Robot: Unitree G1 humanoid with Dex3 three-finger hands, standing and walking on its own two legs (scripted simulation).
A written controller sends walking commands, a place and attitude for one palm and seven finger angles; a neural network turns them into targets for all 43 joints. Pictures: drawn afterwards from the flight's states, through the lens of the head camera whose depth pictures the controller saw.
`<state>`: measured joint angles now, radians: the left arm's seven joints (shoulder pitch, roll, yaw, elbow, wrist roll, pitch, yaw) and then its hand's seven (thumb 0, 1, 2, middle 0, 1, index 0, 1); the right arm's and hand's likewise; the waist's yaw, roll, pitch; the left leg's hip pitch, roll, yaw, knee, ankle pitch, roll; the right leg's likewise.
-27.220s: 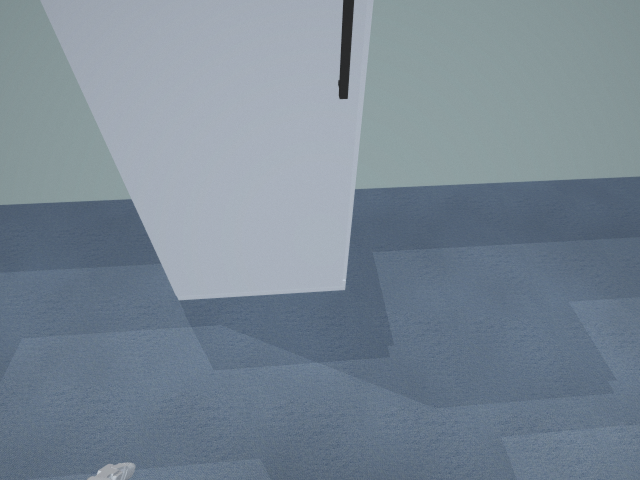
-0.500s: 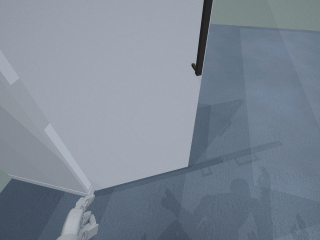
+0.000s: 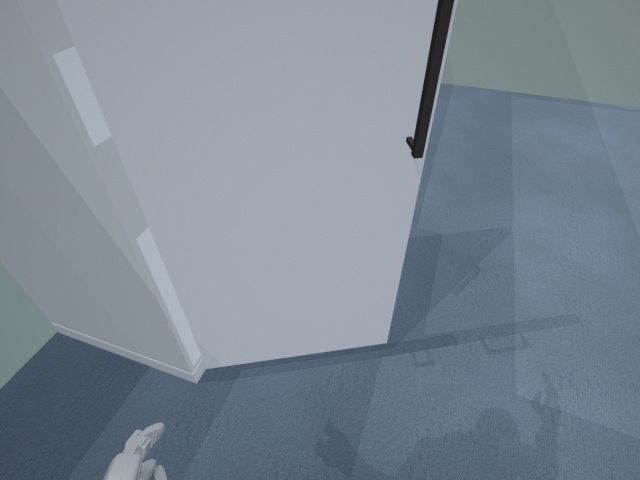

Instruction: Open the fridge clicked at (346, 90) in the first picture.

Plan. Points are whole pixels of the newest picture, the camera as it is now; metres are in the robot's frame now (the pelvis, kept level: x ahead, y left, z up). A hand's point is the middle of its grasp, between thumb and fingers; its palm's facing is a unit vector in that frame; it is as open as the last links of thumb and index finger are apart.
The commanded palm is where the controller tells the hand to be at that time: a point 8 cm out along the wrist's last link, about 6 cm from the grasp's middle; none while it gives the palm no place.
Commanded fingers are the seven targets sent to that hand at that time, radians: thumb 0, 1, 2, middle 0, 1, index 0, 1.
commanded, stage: stop stepping back and stand still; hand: right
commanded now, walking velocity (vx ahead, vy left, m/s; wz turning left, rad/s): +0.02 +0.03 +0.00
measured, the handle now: (428, 66) +0.70 -0.13 +0.25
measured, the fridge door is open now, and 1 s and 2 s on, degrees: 61 61 61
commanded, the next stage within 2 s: let the arm hang, fingers relaxed in 0.58 s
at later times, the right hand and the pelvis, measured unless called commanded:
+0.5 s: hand (616, 326) +0.24 -0.26 +0.17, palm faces +0.36 +0.82 -0.45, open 7.4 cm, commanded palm +0.18 -0.30 +0.18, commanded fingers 0.00 -0.90 -0.90 0.20 0.30 0.20 0.30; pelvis +0.03 -0.01 +0.01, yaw +2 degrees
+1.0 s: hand out of the picture +0.05 -0.18 -0.17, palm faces -0.04 +0.98 -0.17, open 7.2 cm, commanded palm none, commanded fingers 0.00 -0.90 -0.90 0.20 0.30 0.20 0.30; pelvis +0.00 -0.01 +0.00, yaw +0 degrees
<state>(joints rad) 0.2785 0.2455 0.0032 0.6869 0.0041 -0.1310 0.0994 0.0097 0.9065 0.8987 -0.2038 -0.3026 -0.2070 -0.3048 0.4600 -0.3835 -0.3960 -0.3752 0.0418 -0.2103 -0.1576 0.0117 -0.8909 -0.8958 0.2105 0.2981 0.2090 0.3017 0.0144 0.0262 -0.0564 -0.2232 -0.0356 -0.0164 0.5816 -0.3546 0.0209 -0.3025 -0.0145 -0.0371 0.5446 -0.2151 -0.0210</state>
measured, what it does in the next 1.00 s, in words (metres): stands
